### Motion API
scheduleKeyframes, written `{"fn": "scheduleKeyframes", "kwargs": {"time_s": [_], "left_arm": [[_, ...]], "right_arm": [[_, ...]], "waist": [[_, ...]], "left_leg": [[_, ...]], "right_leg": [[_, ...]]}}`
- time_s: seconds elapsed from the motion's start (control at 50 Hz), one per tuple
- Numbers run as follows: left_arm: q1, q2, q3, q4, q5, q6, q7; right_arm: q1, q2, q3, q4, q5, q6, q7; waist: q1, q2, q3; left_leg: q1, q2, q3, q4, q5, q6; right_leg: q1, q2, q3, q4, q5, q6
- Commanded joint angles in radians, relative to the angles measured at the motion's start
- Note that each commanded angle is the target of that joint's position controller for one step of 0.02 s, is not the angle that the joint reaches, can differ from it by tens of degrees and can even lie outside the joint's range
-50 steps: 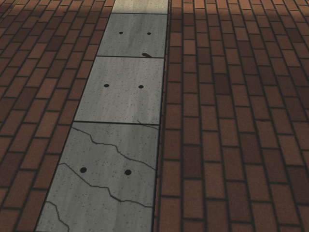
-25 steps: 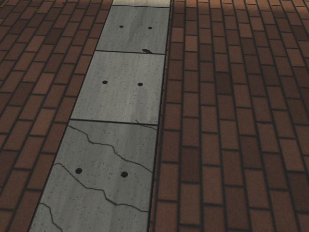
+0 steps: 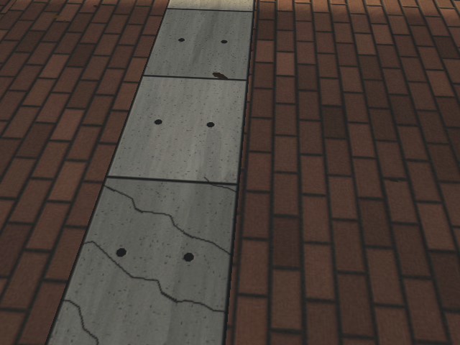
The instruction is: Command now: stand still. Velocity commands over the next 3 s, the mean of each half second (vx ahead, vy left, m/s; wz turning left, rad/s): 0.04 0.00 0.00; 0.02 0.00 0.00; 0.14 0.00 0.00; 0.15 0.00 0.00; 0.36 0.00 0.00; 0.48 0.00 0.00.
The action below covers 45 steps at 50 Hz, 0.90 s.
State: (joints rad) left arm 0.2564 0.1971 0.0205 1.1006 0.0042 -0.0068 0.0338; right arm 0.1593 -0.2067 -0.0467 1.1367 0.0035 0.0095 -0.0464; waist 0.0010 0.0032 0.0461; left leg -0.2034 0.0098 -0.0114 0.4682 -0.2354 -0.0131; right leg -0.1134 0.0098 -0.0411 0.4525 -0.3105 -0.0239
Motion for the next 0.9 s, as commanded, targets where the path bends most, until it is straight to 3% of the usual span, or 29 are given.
{"fn": "scheduleKeyframes", "kwargs": {"time_s": [0.02, 0.26, 0.28, 0.3, 0.32, 0.34, 0.36, 0.38, 0.4, 0.44, 0.46, 0.52, 0.64, 0.9], "left_arm": [[0.059, 0.093, 0.013, -0.014, 0.000, -0.008, 0.003], [0.098, 0.074, 0.009, -0.009, -0.001, -0.014, 0.003], [0.118, 0.068, 0.008, 0.001, -0.001, -0.013, 0.005], [0.128, 0.087, 0.016, 0.002, -0.008, -0.010, 0.008], [0.128, 0.125, 0.029, -0.006, -0.017, -0.008, 0.012], [0.124, 0.123, 0.028, -0.017, -0.017, -0.011, 0.014], [0.086, 0.107, 0.022, -0.029, -0.011, -0.020, 0.013], [0.053, 0.096, 0.018, -0.038, -0.006, -0.031, 0.011], [0.047, 0.088, 0.018, -0.038, -0.003, -0.038, 0.007], [0.131, 0.066, 0.017, -0.020, -0.002, -0.037, 0.002], [0.160, 0.062, 0.015, -0.011, -0.006, -0.034, 0.003], [0.164, 0.060, 0.010, -0.012, -0.012, -0.019, 0.007], [0.150, 0.064, 0.008, -0.018, -0.010, -0.003, 0.010], [0.142, 0.058, 0.013, -0.003, -0.007, -0.003, 0.018]], "right_arm": [[0.021, -0.101, -0.014, -0.021, -0.001, -0.005, -0.004], [0.060, -0.085, -0.008, -0.011, -0.001, -0.005, -0.007], [0.079, -0.072, -0.004, -0.002, -0.002, -0.005, -0.007], [0.080, -0.072, -0.005, -0.001, 0.003, -0.004, -0.009], [0.073, -0.077, -0.009, -0.009, 0.008, -0.007, -0.010], [0.037, -0.063, -0.004, -0.028, 0.003, -0.015, -0.009], [0.032, -0.032, 0.005, -0.038, -0.003, -0.025, -0.006], [0.057, -0.016, 0.012, -0.032, -0.011, -0.033, -0.002], [0.088, -0.031, 0.012, -0.022, -0.019, -0.036, 0.001], [0.113, -0.094, -0.001, -0.007, -0.002, -0.037, 0.005], [0.119, -0.078, 0.004, -0.006, 0.006, -0.037, 0.007], [0.119, -0.071, 0.007, -0.012, 0.006, -0.038, 0.012], [0.109, -0.073, 0.003, -0.019, 0.007, -0.027, 0.011], [0.075, -0.070, -0.008, -0.039, 0.005, -0.013, 0.006]], "waist": [[-0.001, -0.002, 0.006], [-0.002, -0.006, 0.018], [-0.002, -0.014, -0.005], [0.004, -0.033, 0.010], [0.013, -0.073, 0.038], [0.019, -0.099, 0.090], [0.001, -0.114, 0.119], [-0.021, -0.099, 0.128], [-0.031, -0.069, 0.116], [0.010, 0.056, 0.059], [0.014, 0.058, 0.026], [0.011, 0.021, -0.031], [0.006, 0.011, -0.034], [0.002, -0.002, 0.002]], "left_leg": [[0.048, 0.028, -0.024, -0.053, 0.187, 0.031], [0.030, 0.026, -0.024, -0.062, 0.145, 0.026], [0.037, 0.011, -0.007, -0.055, 0.058, 0.026], [0.006, -0.019, 0.024, -0.015, -0.075, 0.029], [-0.058, -0.051, 0.063, 0.056, -0.219, 0.033], [-0.124, -0.043, 0.062, 0.107, -0.195, 0.035], [-0.121, -0.006, 0.034, 0.109, -0.114, 0.040], [-0.079, 0.023, 0.007, 0.063, -0.031, 0.043], [-0.029, 0.033, -0.012, 0.010, 0.063, 0.041], [0.003, 0.022, -0.026, 0.004, 0.227, 0.050], [0.016, 0.023, -0.027, 0.007, 0.273, 0.055], [0.045, 0.032, -0.037, 0.014, 0.385, 0.062], [0.063, 0.030, -0.037, -0.001, 0.392, 0.068], [0.047, 0.020, -0.030, -0.033, 0.282, 0.068]], "right_leg": [[-0.098, -0.046, 0.044, -0.099, 0.147, -0.006], [-0.121, -0.049, 0.052, -0.117, 0.104, -0.013], [-0.112, -0.045, 0.051, -0.130, 0.000, -0.019], [-0.121, -0.047, 0.068, -0.148, -0.164, -0.037], [-0.134, -0.080, 0.125, -0.178, -0.344, -0.073], [-0.165, -0.146, 0.209, -0.232, -0.416, -0.105], [-0.201, -0.197, 0.262, -0.251, -0.387, -0.123], [-0.232, -0.192, 0.244, -0.227, -0.278, -0.114], [-0.243, -0.146, 0.179, -0.179, -0.138, -0.082], [-0.171, -0.021, 0.027, -0.072, 0.085, -0.011], [-0.131, -0.015, 0.016, -0.051, 0.155, 0.003], [-0.077, -0.026, 0.017, -0.013, 0.278, 0.006], [-0.064, -0.038, 0.023, -0.025, 0.270, 0.014], [-0.082, -0.045, 0.024, -0.055, 0.196, 0.022]]}}
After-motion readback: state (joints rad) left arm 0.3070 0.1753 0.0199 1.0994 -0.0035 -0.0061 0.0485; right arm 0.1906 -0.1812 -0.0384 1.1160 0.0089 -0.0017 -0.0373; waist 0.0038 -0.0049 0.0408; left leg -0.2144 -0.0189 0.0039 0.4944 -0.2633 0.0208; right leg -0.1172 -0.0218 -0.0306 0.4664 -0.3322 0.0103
